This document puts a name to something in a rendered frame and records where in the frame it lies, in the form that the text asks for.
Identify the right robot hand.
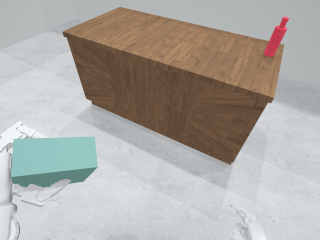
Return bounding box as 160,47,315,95
230,205,268,240

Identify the left robot forearm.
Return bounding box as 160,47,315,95
0,202,20,240

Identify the left robot hand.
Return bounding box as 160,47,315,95
0,121,72,207

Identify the table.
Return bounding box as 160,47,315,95
62,7,285,165

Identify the sponge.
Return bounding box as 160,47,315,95
11,136,98,188

